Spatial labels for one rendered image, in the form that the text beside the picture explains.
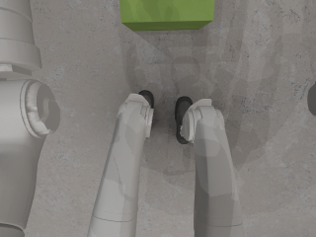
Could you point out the robot left thigh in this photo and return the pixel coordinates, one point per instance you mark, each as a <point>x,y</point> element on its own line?
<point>115,209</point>

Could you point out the robot right thigh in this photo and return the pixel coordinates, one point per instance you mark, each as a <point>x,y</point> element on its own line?
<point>217,208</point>

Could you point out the robot thigh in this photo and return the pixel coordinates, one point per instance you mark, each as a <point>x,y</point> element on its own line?
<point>217,208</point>
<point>115,209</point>

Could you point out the robot left forearm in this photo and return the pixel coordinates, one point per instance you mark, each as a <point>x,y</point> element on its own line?
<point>19,56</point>

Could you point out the carton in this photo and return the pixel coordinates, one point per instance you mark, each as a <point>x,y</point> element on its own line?
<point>166,15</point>

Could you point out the robot left upper arm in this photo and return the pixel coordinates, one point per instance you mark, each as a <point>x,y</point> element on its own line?
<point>28,113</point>

